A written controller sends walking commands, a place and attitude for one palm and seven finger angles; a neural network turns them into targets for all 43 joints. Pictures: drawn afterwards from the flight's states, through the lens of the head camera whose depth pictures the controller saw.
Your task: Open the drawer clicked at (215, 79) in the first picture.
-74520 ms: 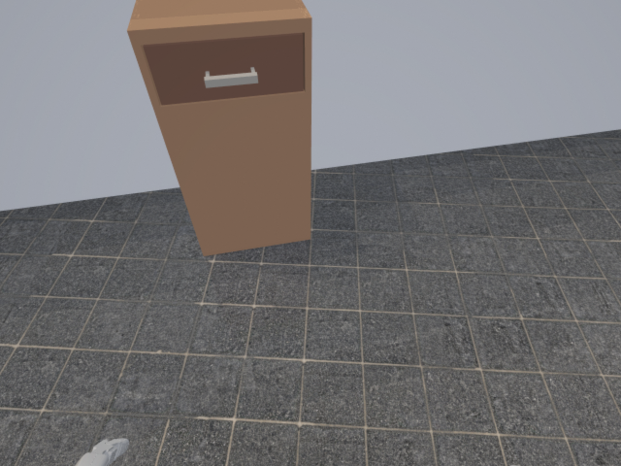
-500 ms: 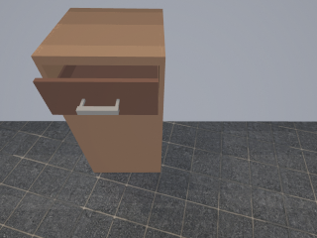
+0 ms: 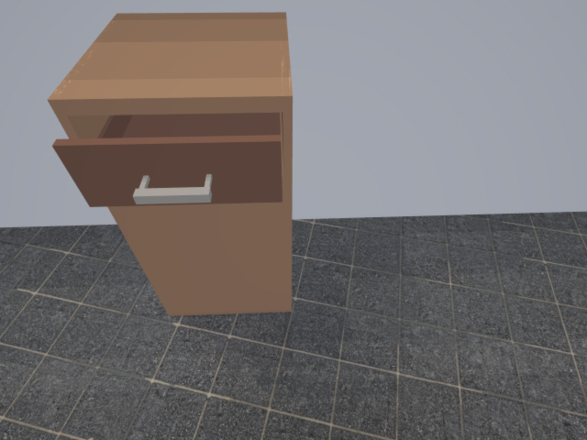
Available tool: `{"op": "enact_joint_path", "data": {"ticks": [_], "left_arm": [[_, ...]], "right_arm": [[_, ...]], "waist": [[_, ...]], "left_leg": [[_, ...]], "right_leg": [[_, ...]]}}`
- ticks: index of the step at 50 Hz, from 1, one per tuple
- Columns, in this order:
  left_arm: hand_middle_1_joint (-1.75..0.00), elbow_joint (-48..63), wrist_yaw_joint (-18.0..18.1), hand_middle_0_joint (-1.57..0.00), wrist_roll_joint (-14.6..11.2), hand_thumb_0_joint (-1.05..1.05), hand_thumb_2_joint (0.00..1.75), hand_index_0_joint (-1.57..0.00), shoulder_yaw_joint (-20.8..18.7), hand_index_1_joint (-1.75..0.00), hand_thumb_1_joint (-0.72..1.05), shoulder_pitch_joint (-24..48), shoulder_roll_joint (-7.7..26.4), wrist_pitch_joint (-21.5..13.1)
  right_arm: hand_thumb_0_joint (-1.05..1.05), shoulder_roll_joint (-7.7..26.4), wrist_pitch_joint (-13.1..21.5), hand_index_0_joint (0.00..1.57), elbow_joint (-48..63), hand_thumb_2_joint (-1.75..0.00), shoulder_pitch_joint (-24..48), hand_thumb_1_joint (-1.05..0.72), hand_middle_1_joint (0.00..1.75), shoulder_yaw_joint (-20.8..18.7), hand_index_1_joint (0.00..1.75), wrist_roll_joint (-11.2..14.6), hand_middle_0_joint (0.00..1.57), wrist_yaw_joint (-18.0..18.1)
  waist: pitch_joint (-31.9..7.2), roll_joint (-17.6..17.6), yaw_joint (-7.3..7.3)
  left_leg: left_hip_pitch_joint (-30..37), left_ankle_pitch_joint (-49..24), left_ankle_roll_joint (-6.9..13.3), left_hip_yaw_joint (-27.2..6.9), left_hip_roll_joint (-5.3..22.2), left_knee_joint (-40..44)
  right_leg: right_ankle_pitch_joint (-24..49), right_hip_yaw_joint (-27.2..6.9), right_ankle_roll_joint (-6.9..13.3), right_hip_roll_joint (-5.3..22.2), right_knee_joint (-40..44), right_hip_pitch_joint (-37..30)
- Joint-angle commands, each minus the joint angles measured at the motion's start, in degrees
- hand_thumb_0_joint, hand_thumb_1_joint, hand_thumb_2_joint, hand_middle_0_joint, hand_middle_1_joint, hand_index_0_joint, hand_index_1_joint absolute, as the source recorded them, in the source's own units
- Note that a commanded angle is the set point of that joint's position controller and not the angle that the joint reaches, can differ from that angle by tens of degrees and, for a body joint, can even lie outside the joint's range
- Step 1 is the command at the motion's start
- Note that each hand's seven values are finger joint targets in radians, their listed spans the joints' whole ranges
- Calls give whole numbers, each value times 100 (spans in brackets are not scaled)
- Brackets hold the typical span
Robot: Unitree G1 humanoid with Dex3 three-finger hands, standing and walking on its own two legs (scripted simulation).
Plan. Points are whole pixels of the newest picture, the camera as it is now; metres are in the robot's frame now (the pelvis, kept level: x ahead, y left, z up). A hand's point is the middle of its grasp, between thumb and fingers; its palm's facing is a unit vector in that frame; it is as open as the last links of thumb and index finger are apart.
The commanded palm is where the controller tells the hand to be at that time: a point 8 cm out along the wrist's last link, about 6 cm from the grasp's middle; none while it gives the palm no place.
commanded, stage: come to a stop and stand still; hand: left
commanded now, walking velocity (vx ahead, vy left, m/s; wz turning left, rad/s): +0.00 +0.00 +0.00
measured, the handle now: (175, 187) +0.55 +0.25 +0.00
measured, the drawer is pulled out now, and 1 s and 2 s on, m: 0.09 0.09 0.09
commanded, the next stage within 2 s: look again from close up in 0.42 s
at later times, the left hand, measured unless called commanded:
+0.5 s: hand out of the picture -0.04 +0.16 -0.17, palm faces +0.05 -0.99 -0.15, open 7.4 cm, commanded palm none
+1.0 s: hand out of the picture -0.01 +0.16 -0.17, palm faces +0.06 -0.99 -0.13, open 7.4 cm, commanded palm none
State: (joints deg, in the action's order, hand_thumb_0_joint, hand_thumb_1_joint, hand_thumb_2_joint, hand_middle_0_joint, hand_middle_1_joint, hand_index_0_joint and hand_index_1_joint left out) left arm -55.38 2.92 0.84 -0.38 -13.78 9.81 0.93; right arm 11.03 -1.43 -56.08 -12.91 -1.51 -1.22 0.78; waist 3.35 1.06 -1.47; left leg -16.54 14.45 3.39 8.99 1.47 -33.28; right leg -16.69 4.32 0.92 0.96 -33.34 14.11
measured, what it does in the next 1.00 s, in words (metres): stands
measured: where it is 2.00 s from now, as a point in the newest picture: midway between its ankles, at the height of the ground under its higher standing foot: outside the picture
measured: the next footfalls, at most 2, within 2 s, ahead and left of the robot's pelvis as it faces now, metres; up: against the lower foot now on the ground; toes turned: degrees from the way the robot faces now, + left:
none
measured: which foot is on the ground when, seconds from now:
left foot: down 0.00-1.00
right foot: down 0.00-1.00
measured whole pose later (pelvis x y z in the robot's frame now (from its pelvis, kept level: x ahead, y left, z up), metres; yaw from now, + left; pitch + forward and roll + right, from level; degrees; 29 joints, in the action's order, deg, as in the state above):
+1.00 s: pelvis +0.00 +0.01 +0.01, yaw +1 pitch +0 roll -1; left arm -61.9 1.8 0.9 0.4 -20.1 6.4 -1.3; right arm 7.5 0.5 -63.6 -17.7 0.4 -1.1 1.0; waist 0.0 -0.6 0.0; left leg -15.5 10.5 4.2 7.5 -0.7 -25.8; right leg -13.2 3.6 0.1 1.0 -26.3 12.9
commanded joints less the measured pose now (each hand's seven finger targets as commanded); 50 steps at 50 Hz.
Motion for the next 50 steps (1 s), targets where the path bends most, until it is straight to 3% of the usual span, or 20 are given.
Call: {"op": "enact_joint_path", "data": {"ticks": [1, 3, 5, 9, 12, 15, 18, 23, 27, 34, 41, 45, 50], "left_arm": [[-30, 452, -38, -20, 57, 0, 90, -20, -119, -30, 90, -178, 658, -18], [-30, 421, -61, -20, 64, 0, 90, -20, -117, -30, 90, -356, 615, -11], [-30, 406, -76, -20, 65, 0, 90, -20, -109, -30, 90, -478, 608, -25], [-30, 404, -85, -20, 50, 0, 90, -20, -103, -30, 90, -439, 649, -83], [-30, 349, -100, -20, 25, 0, 90, -20, -100, -30, 90, -409, 609, -123], [-30, 212, -113, -20, 24, 0, 90, -20, -61, -30, 90, -583, 497, -152], [-30, 62, -120, -20, 38, 0, 90, -20, -56, -30, 90, -769, 470, -147], [-30, -152, -125, -20, 24, 0, 90, -20, -32, -30, 90, -872, 384, -175], [-30, -264, -123, -20, 12, 0, 90, -20, -10, -30, 90, -940, 305, -212], [-30, -423, -101, -20, 41, 0, 90, -20, 4, -30, 90, -1070, 199, -198], [-30, -486, -90, -20, 34, 0, 90, -20, 22, -30, 90, -1110, 109, -251], [-30, -512, -82, -20, 30, 0, 90, -20, 34, -30, 90, -1076, 85, -269], [-30, -557, -73, -20, 20, 0, 90, -20, 48, -30, 90, -1054, 85, -277]], "right_arm": [[0, 642, 32, 20, 460, -90, -220, -90, 30, -101, 30, -48, 20, -42], [0, 697, 19, 20, 500, -90, -170, -90, 30, -103, 30, -52, 20, -51], [0, 699, 29, 20, 474, -90, -207, -90, 30, -82, 30, -55, 20, -59], [0, 592, 37, 20, 369, -90, -486, -90, 30, -50, 30, -51, 20, -60], [0, 499, 88, 20, 219, -90, -692, -90, 30, -18, 30, -43, 20, -50], [0, 483, 140, 20, 125, -90, -657, -90, 30, 4, 30, -25, 20, -36], [0, 496, 129, 20, 38, -90, -669, -90, 30, 5, 30, -21, 20, -33], [0, 347, 133, 20, -181, -90, -824, -90, 30, 30, 30, -14, 20, -16], [0, 296, 189, 20, -310, -90, -913, -90, 30, 49, 30, 1, 20, 6], [0, 260, 182, 20, -420, -90, -885, -90, 30, 47, 30, 3, 20, 17], [0, 207, 266, 20, -488, -90, -878, -90, 30, 58, 30, 26, 20, 32], [0, 172, 283, 20, -518, -90, -853, -90, 30, 70, 30, 34, 20, 35], [0, 159, 316, 20, -586, -90, -819, -90, 30, 98, 30, 41, 20, 44]], "waist": [[373, 33, 60], [472, -25, 135], [329, -2, 151], [157, -408, 31], [9, -300, -33], [14, -33, 49], [102, -91, 98], [215, -212, 68], [0, -96, 74], [351, -12, 123], [55, -47, 140], [95, -219, 124], [80, -116, 124]], "left_leg": [[-536, 1462, 0, -1229, 683, 1356], [-840, 1865, 16, -1285, 691, 1532], [-828, 1922, 11, -1270, 658, 1586], [-371, 1507, -47, -1079, 431, 1225], [-73, 1188, -53, -1046, 416, 1154], [-210, 1348, -27, -1214, 559, 1469], [-463, 1621, -37, -1207, 543, 1532], [-316, 1258, -68, -1083, 445, 1329], [-206, 1129, -60, -1147, 519, 1422], [-495, 1445, -49, -1288, 582, 1680], [-254, 1010, -27, -1298, 635, 1728], [-130, 690, -42, -1220, 603, 1662], [57, 339, -44, -1184, 612, 1690]], "right_leg": [[-904, -507, 235, 301, 703, 559], [-1021, -455, 189, 245, 697, 440], [-1034, -459, 164, 244, 740, 345], [-1516, -808, 227, 432, 1219, 709], [-1354, -831, 215, 466, 1303, 838], [-956, -683, 166, 370, 1176, 580], [-1242, -735, 157, 387, 1259, 495], [-1271, -856, 177, 445, 1432, 692], [-857, -794, 172, 413, 1331, 485], [-802, -708, 151, 360, 1293, 488], [-40, -628, 143, 394, 1180, 170], [155, -660, 145, 438, 1236, 161], [468, -624, 132, 465, 1223, 77]]}}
